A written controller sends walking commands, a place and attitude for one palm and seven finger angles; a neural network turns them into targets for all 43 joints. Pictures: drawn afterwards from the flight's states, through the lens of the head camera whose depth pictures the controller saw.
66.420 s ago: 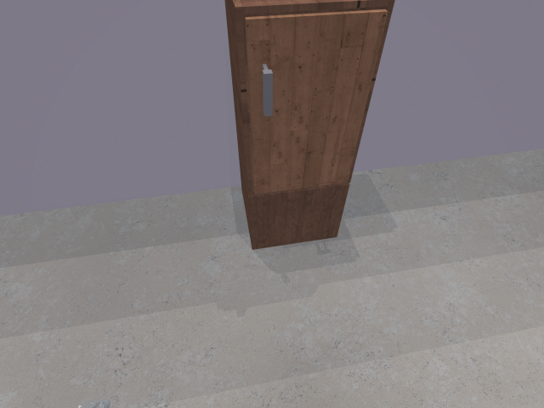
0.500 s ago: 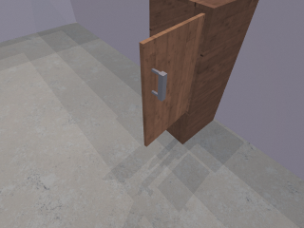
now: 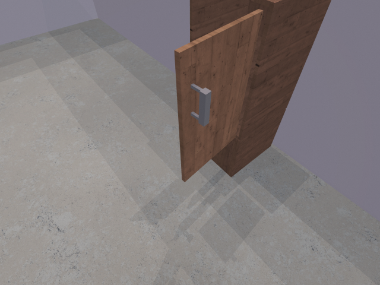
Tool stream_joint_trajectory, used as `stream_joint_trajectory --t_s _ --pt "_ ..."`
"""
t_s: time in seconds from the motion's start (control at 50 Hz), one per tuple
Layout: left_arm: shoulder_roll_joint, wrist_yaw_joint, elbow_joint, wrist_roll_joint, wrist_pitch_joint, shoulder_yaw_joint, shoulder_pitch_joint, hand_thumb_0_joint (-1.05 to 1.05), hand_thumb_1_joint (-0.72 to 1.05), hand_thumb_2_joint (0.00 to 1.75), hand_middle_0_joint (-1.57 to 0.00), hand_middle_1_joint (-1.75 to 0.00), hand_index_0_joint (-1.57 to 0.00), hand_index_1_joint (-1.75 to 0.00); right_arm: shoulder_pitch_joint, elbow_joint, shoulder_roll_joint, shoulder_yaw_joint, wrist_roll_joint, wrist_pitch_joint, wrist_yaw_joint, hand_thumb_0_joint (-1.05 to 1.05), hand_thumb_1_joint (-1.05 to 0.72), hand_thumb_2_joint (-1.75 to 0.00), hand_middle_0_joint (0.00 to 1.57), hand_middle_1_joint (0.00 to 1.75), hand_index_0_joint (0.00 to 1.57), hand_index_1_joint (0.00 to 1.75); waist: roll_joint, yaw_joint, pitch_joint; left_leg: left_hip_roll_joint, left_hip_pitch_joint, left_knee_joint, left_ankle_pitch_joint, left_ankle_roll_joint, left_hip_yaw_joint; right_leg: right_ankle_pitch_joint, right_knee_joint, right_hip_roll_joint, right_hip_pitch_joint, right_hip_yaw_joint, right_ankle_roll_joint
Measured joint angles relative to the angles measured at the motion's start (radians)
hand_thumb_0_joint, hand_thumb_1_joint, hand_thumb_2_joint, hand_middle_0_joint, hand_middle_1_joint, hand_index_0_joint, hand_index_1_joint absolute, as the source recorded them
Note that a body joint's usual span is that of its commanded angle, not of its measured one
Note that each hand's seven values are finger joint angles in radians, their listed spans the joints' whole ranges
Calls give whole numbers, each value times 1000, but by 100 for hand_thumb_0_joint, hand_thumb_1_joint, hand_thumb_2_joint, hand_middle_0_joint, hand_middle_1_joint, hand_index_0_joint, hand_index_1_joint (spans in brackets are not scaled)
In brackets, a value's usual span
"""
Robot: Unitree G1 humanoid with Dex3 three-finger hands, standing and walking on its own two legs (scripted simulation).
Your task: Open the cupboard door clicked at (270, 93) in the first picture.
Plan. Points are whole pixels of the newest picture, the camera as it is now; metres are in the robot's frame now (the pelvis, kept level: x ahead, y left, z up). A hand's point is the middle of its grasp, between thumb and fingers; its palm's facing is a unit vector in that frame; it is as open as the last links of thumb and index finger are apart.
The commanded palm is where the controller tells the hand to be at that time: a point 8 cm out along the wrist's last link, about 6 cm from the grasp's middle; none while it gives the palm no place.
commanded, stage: look to check the result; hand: left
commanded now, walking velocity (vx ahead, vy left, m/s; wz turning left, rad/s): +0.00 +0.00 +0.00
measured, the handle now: (199, 104) +0.59 +0.01 +0.03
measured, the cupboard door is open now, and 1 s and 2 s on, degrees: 96 96 96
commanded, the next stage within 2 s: stand and wait in 0.20 s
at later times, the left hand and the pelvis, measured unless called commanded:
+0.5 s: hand out of the picture +0.00 +0.15 -0.17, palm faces +0.05 -0.98 -0.18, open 7.4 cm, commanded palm none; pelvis +0.01 -0.01 +0.00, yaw +0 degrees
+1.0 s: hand out of the picture +0.00 +0.14 -0.18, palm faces +0.05 -0.98 -0.17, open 7.4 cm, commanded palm none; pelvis +0.02 -0.02 +0.00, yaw +0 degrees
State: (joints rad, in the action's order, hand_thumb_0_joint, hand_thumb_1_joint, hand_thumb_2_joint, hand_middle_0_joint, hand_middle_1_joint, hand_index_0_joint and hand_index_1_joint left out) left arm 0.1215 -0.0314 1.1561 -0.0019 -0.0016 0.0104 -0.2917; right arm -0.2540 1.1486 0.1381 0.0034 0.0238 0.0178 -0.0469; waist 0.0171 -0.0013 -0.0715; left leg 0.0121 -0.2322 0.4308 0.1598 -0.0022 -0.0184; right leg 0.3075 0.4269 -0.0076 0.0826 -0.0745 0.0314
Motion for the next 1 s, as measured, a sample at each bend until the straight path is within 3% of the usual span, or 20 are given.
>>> stream_joint_trajectory --t_s 1.0 --pt "-5 -2 -6 -3 -6 -5 -10 0 90 90 -20 -30 -20 -30 1 8 -4 4 -3 -2 -5 1 -91 -90 19 29 20 30 -12 2 -1 -23 31 -6 27 27 -6 11 -35 -25 -43 -2 25"
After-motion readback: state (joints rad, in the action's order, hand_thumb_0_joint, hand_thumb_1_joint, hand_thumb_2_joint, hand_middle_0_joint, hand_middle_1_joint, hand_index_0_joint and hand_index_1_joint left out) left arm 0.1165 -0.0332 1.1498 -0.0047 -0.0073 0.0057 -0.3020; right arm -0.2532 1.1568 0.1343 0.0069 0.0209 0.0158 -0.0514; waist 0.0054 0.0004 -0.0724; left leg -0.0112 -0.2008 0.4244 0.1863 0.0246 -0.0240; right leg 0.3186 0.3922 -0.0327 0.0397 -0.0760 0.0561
